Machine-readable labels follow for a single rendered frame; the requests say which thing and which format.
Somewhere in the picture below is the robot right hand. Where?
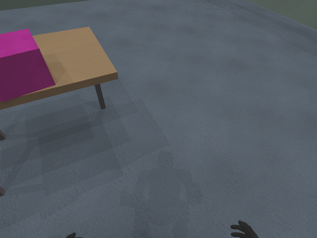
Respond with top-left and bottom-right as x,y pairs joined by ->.
230,220 -> 259,238

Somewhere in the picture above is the table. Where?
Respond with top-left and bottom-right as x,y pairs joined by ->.
0,27 -> 119,196

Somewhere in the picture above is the carton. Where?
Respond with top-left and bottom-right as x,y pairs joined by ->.
0,29 -> 55,102

